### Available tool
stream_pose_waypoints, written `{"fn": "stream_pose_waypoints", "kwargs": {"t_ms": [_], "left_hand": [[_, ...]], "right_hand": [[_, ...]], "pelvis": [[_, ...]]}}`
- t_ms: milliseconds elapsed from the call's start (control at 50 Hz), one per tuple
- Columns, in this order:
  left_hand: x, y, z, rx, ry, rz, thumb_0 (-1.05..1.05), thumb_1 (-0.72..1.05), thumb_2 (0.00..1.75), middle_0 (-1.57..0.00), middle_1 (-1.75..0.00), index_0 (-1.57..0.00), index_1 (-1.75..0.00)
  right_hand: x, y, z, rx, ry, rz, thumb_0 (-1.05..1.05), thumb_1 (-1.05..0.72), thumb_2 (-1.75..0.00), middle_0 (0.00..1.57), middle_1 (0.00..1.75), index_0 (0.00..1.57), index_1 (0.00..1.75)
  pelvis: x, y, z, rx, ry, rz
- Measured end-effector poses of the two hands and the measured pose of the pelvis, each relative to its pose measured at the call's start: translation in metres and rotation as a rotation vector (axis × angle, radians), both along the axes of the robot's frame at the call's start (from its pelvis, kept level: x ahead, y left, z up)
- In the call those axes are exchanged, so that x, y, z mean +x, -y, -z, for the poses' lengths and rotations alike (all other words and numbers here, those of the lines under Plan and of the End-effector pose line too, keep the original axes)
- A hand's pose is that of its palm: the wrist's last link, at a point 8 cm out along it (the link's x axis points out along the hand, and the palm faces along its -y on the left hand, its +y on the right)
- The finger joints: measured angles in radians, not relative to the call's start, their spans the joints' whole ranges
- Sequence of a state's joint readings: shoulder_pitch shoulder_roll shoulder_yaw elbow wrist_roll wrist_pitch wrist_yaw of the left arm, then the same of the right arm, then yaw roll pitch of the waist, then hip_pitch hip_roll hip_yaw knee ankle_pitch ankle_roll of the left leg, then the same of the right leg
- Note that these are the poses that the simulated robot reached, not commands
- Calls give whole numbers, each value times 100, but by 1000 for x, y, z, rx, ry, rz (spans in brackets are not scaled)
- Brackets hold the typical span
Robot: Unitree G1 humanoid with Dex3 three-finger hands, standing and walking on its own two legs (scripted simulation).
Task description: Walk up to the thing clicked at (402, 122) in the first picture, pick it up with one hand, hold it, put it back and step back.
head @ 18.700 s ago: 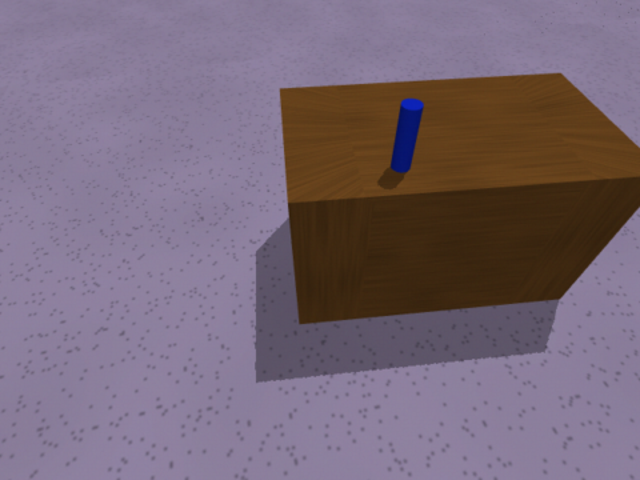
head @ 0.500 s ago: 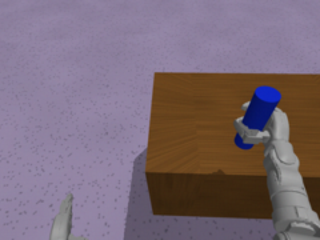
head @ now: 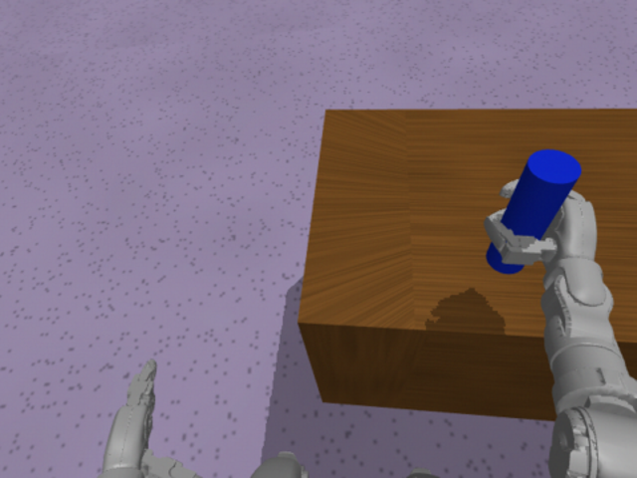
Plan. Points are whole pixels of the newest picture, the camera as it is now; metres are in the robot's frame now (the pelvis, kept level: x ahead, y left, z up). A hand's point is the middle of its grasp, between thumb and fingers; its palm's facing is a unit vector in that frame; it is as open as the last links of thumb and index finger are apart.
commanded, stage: crouch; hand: right
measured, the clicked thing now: (525, 219) +0.43 -0.20 +0.06
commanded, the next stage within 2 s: lower in 0.10 s
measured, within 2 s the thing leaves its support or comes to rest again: rests again in 1.20 s
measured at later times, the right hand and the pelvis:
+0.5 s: hand (501, 237) +0.44 -0.19 +0.00, palm faces +0.13 +0.99 +0.02, open 7.2 cm; pelvis -0.01 +0.00 -0.03, yaw +0 degrees
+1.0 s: hand (491, 247) +0.45 -0.19 -0.04, palm faces +0.15 +0.99 +0.01, open 7.2 cm; pelvis -0.02 +0.01 -0.06, yaw +0 degrees
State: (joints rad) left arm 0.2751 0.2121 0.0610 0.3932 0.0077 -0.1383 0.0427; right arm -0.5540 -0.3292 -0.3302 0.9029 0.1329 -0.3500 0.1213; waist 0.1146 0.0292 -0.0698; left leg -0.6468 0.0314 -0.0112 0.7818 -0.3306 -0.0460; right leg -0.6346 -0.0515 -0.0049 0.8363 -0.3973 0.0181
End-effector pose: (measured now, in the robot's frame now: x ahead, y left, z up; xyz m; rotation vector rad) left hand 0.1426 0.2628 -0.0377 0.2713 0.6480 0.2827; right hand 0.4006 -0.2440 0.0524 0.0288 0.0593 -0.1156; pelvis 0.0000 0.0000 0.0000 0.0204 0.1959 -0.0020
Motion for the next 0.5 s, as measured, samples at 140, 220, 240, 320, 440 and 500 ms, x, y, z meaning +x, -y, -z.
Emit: {"fn": "stream_pose_waypoints", "kwargs": {"t_ms": [140,220,240,320,440,500], "left_hand": [[-6,3,3,5,2,8,-1,-54,6,-7,-6,-7,-6],[-8,2,2,14,16,11,-1,-54,6,-7,-6,-7,-6],[-9,1,2,18,18,12,-1,-54,6,-7,-6,-7,-6],[-11,1,2,30,23,22,-1,-54,6,-7,-6,-7,-6],[-13,2,5,45,33,43,-1,-53,5,-7,-5,-7,-6],[-14,2,6,55,34,49,-1,-53,5,-7,-5,-7,-6]], "right_hand": [[6,0,8,1,2,-1,-1,11,-117,88,115,90,115],[9,0,12,4,3,4,-1,11,-117,88,115,90,114],[9,0,13,5,3,5,-1,11,-117,88,115,90,114],[10,1,20,7,0,8,-1,11,-117,88,115,90,114],[13,1,40,2,-10,11,-1,11,-117,88,115,90,114],[14,1,49,1,-11,14,-1,11,-117,88,115,90,114]], "pelvis": [[-2,3,8,3,-31,-3],[-5,3,13,3,-39,-2],[-5,3,14,4,-42,-2],[-8,2,19,4,-56,-1],[-13,0,29,7,-86,0],[-14,0,34,10,-100,1]]}}
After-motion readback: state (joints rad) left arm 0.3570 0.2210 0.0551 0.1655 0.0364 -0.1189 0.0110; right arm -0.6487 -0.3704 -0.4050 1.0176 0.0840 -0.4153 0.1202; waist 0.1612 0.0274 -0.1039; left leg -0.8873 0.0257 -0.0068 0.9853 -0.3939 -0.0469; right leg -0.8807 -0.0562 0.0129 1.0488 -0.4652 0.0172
